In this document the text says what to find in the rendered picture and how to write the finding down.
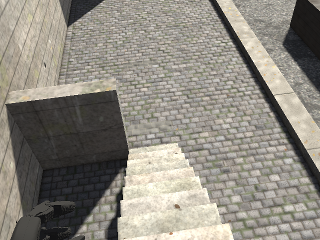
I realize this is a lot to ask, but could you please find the robot left hand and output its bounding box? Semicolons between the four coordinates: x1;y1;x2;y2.
10;200;85;240

